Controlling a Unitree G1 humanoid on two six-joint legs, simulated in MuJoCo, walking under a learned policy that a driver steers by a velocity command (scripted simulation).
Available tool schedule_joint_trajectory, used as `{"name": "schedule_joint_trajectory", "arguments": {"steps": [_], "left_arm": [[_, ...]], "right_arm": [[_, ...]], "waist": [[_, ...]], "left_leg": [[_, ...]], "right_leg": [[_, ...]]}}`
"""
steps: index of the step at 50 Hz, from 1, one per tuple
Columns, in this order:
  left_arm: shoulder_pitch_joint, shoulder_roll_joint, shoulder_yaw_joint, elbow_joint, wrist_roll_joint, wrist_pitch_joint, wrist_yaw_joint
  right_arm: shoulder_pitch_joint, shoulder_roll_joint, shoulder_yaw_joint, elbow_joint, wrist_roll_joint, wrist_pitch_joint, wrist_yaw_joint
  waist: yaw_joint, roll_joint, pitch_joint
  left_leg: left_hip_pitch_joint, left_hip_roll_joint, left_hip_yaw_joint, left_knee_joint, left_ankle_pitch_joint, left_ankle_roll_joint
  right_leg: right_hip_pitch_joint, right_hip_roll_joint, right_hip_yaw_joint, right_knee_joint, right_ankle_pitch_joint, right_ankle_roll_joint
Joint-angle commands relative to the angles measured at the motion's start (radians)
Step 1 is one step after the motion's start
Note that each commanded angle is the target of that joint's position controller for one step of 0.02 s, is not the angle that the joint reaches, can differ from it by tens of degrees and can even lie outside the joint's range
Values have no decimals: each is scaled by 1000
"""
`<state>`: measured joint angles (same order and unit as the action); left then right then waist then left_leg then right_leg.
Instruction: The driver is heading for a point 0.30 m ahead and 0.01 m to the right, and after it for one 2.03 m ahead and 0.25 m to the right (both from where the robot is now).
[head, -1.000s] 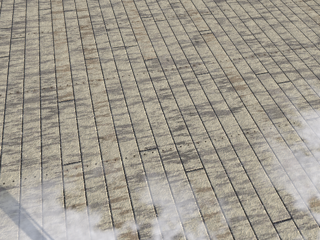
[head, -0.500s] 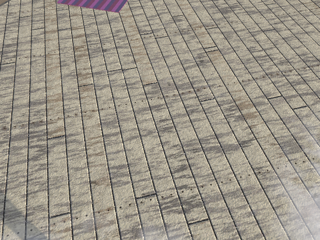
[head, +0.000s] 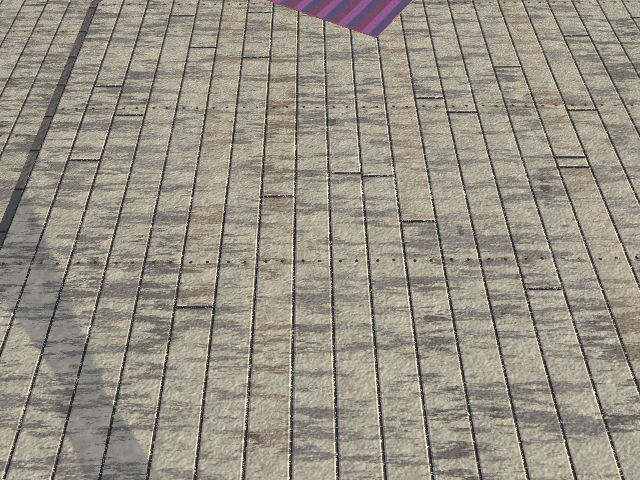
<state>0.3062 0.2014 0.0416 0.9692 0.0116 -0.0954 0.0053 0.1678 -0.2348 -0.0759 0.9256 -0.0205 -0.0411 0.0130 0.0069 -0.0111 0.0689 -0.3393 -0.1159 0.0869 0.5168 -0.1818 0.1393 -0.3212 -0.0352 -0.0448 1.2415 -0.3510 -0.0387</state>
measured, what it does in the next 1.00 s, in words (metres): walks ahead: right foot, then left foot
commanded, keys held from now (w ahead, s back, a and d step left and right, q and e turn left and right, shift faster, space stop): w+q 0.02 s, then w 0.10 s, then no key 0.12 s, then e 0.56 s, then no key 0.20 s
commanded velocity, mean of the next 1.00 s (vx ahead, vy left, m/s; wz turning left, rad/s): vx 0.18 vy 0.00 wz -0.15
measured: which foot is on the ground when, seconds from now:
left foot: down 0.00-0.42, up 0.44-0.90, down 0.92-1.00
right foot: up 0.00-0.38, down 0.40-0.94, up 0.96-1.00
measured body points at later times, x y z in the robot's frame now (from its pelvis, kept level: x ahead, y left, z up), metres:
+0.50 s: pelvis +0.22 -0.03 +0.00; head +0.26 -0.04 +0.45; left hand +0.31 +0.23 -0.13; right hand +0.26 -0.28 -0.15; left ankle +0.10 +0.06 -0.65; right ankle +0.32 -0.09 -0.73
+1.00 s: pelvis +0.24 +0.01 +0.01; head +0.26 +0.03 +0.46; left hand +0.39 +0.26 -0.12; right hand +0.26 -0.28 -0.10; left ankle +0.25 +0.11 -0.73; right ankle +0.29 -0.09 -0.70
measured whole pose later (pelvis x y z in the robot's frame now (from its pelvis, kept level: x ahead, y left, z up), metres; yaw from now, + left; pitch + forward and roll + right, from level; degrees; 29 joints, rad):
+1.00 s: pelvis +0.24 +0.01 +0.01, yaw -13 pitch +1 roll +0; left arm 0.21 0.27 0.08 0.85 0.02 0.04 0.01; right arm 0.24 -0.25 -0.03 0.85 -0.02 0.01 -0.05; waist 0.00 -0.04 0.01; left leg -0.21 -0.05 -0.04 0.44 -0.23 0.04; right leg -0.44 0.17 0.16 0.67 -0.34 -0.03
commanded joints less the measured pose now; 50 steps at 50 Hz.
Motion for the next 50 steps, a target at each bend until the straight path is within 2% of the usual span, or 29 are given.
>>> {"name": "schedule_joint_trajectory", "arguments": {"steps": [1,3,5,6,8,10,12,15,17,19,20,21,22,23,24,25,26,27,30,34,36,40,42,45,46,47,48,49,50], "left_arm": [[0,99,20,-95,28,5,-2],[27,75,17,-94,37,40,-12],[-44,81,16,-121,36,51,-17],[-90,83,16,-136,36,53,-19],[-154,86,15,-157,27,54,-21],[-194,76,8,-170,18,53,-21],[-227,71,1,-178,10,52,-16],[-243,73,-7,-169,5,46,-10],[-179,95,-2,-141,8,37,-4],[-11,123,12,-80,12,20,5],[72,156,23,-56,18,6,10],[127,256,46,-61,23,5,9],[97,238,44,-74,-10,26,-2],[24,206,40,-97,-33,37,-13],[-50,171,34,-116,-27,48,-11],[-81,140,26,-120,-16,60,-7],[-77,134,24,-115,-15,71,-2],[-73,154,30,-114,-4,77,2],[-69,175,43,-124,6,85,-1],[-50,205,60,-139,6,104,0],[-47,211,66,-147,6,114,0],[-43,216,77,-156,12,127,-1],[-61,206,75,-161,14,131,-3],[-90,191,70,-163,4,143,-3],[-82,172,64,-167,-4,142,0],[-15,121,50,-167,-13,141,4],[-62,152,60,-178,-11,132,13],[-78,202,70,-169,20,126,11],[-44,186,69,-150,16,124,4]], "right_arm": [[89,-93,-19,-16,18,-12,-12],[107,-104,-15,-13,25,-32,-14],[163,-121,-17,7,22,-42,-15],[190,-117,-14,14,22,-43,-14],[216,-112,-7,20,19,-41,-14],[249,-108,-1,28,19,-37,-15],[274,-106,5,36,15,-33,-21],[274,-90,19,49,0,-28,-33],[244,-94,21,53,-8,-29,-43],[195,-119,15,51,-1,-31,-54],[175,-137,11,34,10,-35,-56],[245,-96,18,3,29,-38,-59],[325,-76,17,14,34,-24,-54],[284,-108,13,21,-5,-7,-50],[207,-103,10,6,-18,1,-45],[166,-95,9,-9,-18,11,-41],[136,-96,7,-28,-20,29,-39],[167,-74,13,-28,-18,44,-40],[151,-67,15,-40,-10,62,-47],[55,-83,13,-82,-6,77,-51],[21,-90,12,-100,-1,80,-53],[6,-87,17,-122,11,68,-61],[49,-86,21,-116,20,60,-65],[163,-83,23,-93,23,46,-71],[168,-111,17,-94,15,40,-76],[129,-181,6,-123,0,38,-82],[14,-240,-3,-165,-15,36,-74],[21,-182,7,-152,-19,31,-66],[-23,-134,22,-156,-6,24,-60]], "waist": [[13,-25,-68],[35,-11,-75],[19,22,-34],[5,27,-23],[-12,39,-11],[-34,56,-34],[-54,81,-54],[-65,102,-52],[-32,113,-62],[55,86,-96],[94,40,-147],[65,-134,-265],[22,-217,-396],[1,-71,-322],[-2,-23,-200],[-19,12,-118],[-29,15,-80],[-41,-49,-83],[-37,-50,-130],[0,-93,-130],[15,-109,-116],[28,-116,-112],[19,-128,-124],[-33,-129,-121],[-29,-81,-102],[16,113,-122],[8,241,-33],[21,119,-27],[62,83,-41]], "left_leg": [[233,305,-405,-287,296,168],[188,273,-341,-312,321,160],[164,261,-310,-338,380,152],[175,248,-294,-349,380,133],[204,225,-247,-320,585,88],[244,203,-199,-268,783,23],[289,200,-186,-241,829,-8],[356,216,-162,-213,838,-19],[377,247,-162,-144,918,-20],[394,247,-148,43,940,-32],[312,202,-125,216,749,-48],[99,82,-61,552,166,-86],[-65,-28,-75,756,-421,-109],[-105,40,-148,805,-378,-112],[-150,64,-149,802,-335,-120],[-156,96,-150,741,-302,-126],[-130,112,-145,682,-267,-131],[-100,106,-132,654,-261,-142],[-84,98,-120,554,-227,-165],[-128,98,-131,443,-198,-178],[-139,94,-138,396,-199,-180],[-97,69,-148,289,-228,-164],[-25,57,-137,204,-244,-145],[171,39,-113,-95,-149,-94],[234,88,-167,-221,-131,-73],[267,306,-411,-340,-261,-24],[132,475,-626,-403,-187,67],[41,464,-548,-344,-7,101],[31,396,-440,-307,116,80]], "right_leg": [[-261,-77,85,-30,43,23],[-232,-78,65,-97,50,47],[-262,-91,43,-191,110,67],[-286,-94,33,-242,159,72],[-300,-79,14,-344,240,72],[-266,-46,-11,-433,301,61],[-240,-18,-22,-501,345,44],[-195,17,-39,-603,351,13],[-109,45,-28,-648,281,-21],[39,74,-14,-786,313,-60],[195,10,54,-831,607,-86],[437,-240,308,-720,1205,-217],[527,-382,550,-779,1383,-380],[412,-339,510,-829,1160,-369],[288,-284,446,-870,948,-341],[172,-233,388,-914,796,-298],[81,-178,351,-959,640,-253],[45,-170,344,-962,627,-262],[21,-109,331,-975,442,-226],[34,-90,417,-1020,85,-188],[43,-90,466,-1037,-20,-175],[65,-87,528,-1027,-17,-161],[61,-86,531,-1019,24,-152],[-4,-49,521,-989,27,-99],[-62,0,482,-945,-47,-52],[-121,91,359,-732,-141,-3],[-243,237,169,-537,-162,17],[-148,160,214,-372,-134,21],[-111,165,210,-298,-80,20]]}}
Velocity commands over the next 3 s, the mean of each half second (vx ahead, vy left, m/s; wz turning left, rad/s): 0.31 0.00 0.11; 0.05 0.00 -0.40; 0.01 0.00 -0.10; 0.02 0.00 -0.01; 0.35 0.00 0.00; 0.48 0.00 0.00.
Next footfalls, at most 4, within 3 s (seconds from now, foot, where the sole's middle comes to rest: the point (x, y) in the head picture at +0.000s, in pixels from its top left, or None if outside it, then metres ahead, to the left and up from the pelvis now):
0.40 right None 0.35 -0.09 -0.76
0.92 left None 0.29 0.10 -0.76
1.28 right None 0.21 -0.10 -0.76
2.62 right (415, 413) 0.59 -0.17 -0.76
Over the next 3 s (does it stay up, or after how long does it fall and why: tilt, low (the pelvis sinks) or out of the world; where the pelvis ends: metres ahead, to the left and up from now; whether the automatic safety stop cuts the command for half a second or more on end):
stays up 0.65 -0.12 0.02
